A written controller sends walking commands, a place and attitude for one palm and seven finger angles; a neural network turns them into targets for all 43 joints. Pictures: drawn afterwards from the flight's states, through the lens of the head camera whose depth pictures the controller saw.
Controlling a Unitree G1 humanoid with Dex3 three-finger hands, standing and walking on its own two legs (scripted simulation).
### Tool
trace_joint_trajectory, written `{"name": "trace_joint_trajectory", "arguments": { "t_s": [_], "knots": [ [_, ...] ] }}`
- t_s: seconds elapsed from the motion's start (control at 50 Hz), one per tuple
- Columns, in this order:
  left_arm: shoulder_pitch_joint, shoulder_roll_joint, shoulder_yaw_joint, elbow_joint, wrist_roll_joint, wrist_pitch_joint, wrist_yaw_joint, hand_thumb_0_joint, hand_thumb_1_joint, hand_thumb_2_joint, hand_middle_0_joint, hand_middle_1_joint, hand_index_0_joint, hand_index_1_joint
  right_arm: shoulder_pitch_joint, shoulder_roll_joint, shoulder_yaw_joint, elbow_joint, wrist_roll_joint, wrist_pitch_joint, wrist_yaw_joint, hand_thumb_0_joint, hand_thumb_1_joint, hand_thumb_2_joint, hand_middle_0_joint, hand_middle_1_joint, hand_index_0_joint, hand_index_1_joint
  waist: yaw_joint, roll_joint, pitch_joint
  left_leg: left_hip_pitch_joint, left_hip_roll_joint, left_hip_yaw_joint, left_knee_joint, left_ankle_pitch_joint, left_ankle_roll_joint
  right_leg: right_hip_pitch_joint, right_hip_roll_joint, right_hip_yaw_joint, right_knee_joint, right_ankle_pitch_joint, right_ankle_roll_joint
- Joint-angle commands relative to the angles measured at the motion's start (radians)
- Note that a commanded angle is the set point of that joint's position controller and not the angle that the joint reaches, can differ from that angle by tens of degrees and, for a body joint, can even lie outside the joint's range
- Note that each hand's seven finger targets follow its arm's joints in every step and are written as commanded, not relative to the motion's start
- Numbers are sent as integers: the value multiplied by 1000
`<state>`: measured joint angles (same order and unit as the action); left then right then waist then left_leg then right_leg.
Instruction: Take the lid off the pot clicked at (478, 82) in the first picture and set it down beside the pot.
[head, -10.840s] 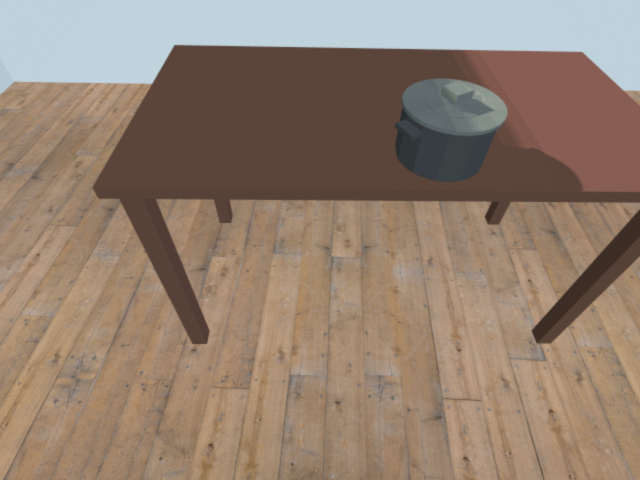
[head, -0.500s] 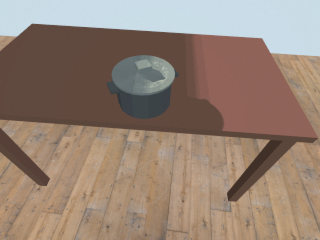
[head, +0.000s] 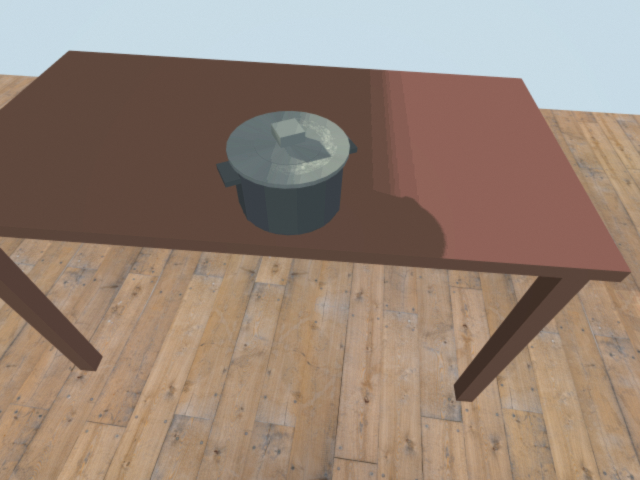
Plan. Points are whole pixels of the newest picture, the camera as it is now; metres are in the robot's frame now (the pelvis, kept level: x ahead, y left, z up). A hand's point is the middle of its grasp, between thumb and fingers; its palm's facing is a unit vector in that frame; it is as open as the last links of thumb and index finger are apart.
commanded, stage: look again from close up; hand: left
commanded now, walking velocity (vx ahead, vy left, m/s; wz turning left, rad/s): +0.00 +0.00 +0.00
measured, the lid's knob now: (288, 132) +0.60 +0.10 +0.11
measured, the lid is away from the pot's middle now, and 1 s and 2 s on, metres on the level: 0.00 0.00 0.00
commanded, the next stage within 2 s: shuffle to correct the standing spot in 0.08 s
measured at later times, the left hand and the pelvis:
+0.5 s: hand out of the picture +0.02 +0.17 -0.18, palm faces +0.02 -0.98 -0.17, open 7.3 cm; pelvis +0.03 -0.01 +0.00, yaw -1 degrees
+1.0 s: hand out of the picture +0.10 +0.18 -0.20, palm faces +0.07 -0.99 -0.15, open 7.4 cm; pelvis +0.15 +0.01 -0.01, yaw -1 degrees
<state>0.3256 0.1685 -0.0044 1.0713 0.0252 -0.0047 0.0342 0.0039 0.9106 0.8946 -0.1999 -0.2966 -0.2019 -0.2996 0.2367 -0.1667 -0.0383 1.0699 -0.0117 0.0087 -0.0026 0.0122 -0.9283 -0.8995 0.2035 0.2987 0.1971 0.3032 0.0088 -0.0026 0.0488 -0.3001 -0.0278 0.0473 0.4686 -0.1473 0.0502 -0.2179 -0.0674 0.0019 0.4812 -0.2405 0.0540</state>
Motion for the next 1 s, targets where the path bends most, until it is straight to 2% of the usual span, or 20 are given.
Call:
{"name": "trace_joint_trajectory", "arguments": {
  "t_s": [0.0,0.16,0.32,0.42,0.5,0.56,0.58,0.6,0.62,0.64,0.68,0.74,0.8,0.84,0.88,0.9,0.92,0.94,0.96,0.98],
  "knots": [
    [71,105,19,-26,-3,-14,8,0,900,900,-200,-300,-200,-300,33,-96,-16,-45,5,-18,-7,0,-900,-900,200,300,200,300,-6,26,22,44,106,-152,-145,-203,-18,-94,-30,58,-109,-103,-74],
    [69,103,21,-24,-4,-13,6,0,900,900,-200,-300,-200,-300,38,-90,-15,-40,6,-17,-8,0,-900,-900,200,300,200,300,-4,1,32,39,105,-146,-145,-213,-22,-94,-30,63,-126,-124,-74],
    [68,116,43,-33,-4,-13,-9,0,900,900,-200,-300,-200,-300,72,-63,-15,-35,-6,-21,-5,0,-900,-900,200,300,200,300,-9,-50,63,10,60,-91,-37,-303,-23,-135,-58,129,-160,-339,-120],
    [72,85,46,-47,-2,-19,-18,0,900,900,-200,-300,-200,-300,99,-89,-21,-38,-4,-38,-10,0,-900,-900,200,300,200,300,-10,67,56,36,133,-198,-138,-370,17,-140,11,32,-16,-241,-105],
    [64,49,43,-60,4,-27,-22,0,900,900,-200,-300,-200,-300,145,-122,-37,-32,-4,-49,-15,0,-900,-900,200,300,200,300,-13,152,50,92,248,-367,-243,-354,114,-191,58,-66,177,-188,-83],
    [88,36,47,-57,-3,-40,-25,0,900,900,-200,-300,-200,-300,124,-108,-33,-36,-3,-54,-18,0,-900,-900,200,300,200,300,18,96,6,56,222,-286,-153,-198,109,-73,45,-49,49,-142,-91],
    [130,47,52,-40,-3,-46,-22,0,900,900,-200,-300,-200,-300,93,-83,-28,-41,1,-55,-17,0,-900,-900,200,300,200,300,40,45,-3,-39,164,-206,-69,-200,69,43,14,10,-40,-95,-104],
    [175,83,62,-26,-4,-51,-15,0,900,900,-200,-300,-200,-300,55,-46,-19,-56,7,-58,-14,0,-900,-900,200,300,200,300,61,-91,12,-191,71,-86,96,-183,21,165,-92,183,-144,-93,-148],
    [237,147,78,-8,-6,-52,-9,0,900,900,-200,-300,-200,-300,21,-24,-16,-80,4,-59,-10,0,-900,-900,200,300,200,300,76,-237,10,-339,7,37,262,-263,-23,271,-262,388,-231,-10,-225],
    [272,171,83,-9,-5,-54,-5,0,900,900,-200,-300,-200,-300,-14,-53,-29,-100,-2,-54,-11,0,-900,-900,200,300,200,300,91,-200,21,-411,22,5,402,-393,-31,283,-341,468,-242,56,-306],
    [213,107,79,-14,-1,-57,3,0,900,900,-200,-300,-200,-300,-40,-59,-41,-96,-4,-45,-6,0,-900,-900,200,300,200,300,53,-133,92,-452,69,-52,521,-337,-31,234,-291,363,-221,154,-324],
    [149,102,76,-34,0,-61,2,0,900,900,-200,-300,-200,-300,-51,-27,-37,-108,3,-41,10,0,-900,-900,200,300,200,300,26,-130,51,-356,63,-6,442,-240,-42,195,-214,203,-195,276,-284],
    [118,110,80,-35,6,-63,3,0,900,900,-200,-300,-200,-300,-68,-15,-31,-123,6,-43,18,0,-900,-900,200,300,200,300,11,-193,69,-223,58,32,302,-174,-44,116,-190,120,-186,311,-234],
    [100,123,83,-35,3,-61,-3,0,900,900,-200,-300,-200,-300,-48,-7,-29,-117,5,-50,19,0,-900,-900,200,300,200,300,2,-167,28,-71,23,72,181,-106,-37,86,-151,66,-155,297,-195],
    [78,117,83,-37,-1,-58,-5,0,900,900,-200,-300,-200,-300,73,-35,-29,-79,-1,-67,9,0,-900,-900,200,300,200,300,-59,-94,-3,165,8,66,8,-11,-25,24,-92,7,42,377,-150],
    [103,88,74,-42,-4,-56,-6,0,900,900,-200,-300,-200,-300,167,-103,-42,-50,-9,-76,-5,0,-900,-900,200,300,200,300,-82,56,-111,376,144,-101,1,252,26,-76,-27,-43,260,288,-101],
    [115,39,59,-53,-15,-53,-5,0,900,900,-200,-300,-200,-300,241,-186,-57,-43,-13,-74,-16,0,-900,-900,200,300,200,300,-92,283,-189,479,389,-366,-44,719,142,-216,71,-90,500,-267,-60],
    [108,64,61,-58,-23,-42,7,0,900,900,-200,-300,-200,-300,248,-203,-57,-48,-3,-52,-25,0,-900,-900,200,300,200,300,-90,196,-236,459,432,-364,-35,908,208,-192,66,27,598,-408,-69],
    [64,44,60,-63,-22,-35,17,0,900,900,-200,-300,-200,-300,182,-167,-44,-58,-8,-47,-28,0,-900,-900,200,300,200,300,-71,143,-157,324,406,-284,-59,913,205,-171,48,46,610,-395,-68],
    [35,36,59,-50,-18,-21,22,0,900,900,-200,-300,-200,-300,115,-122,-25,-61,-8,-51,-38,0,-900,-900,200,300,200,300,-38,202,-93,197,377,-267,-84,849,184,-159,24,62,570,-355,-55]
  ]
}}
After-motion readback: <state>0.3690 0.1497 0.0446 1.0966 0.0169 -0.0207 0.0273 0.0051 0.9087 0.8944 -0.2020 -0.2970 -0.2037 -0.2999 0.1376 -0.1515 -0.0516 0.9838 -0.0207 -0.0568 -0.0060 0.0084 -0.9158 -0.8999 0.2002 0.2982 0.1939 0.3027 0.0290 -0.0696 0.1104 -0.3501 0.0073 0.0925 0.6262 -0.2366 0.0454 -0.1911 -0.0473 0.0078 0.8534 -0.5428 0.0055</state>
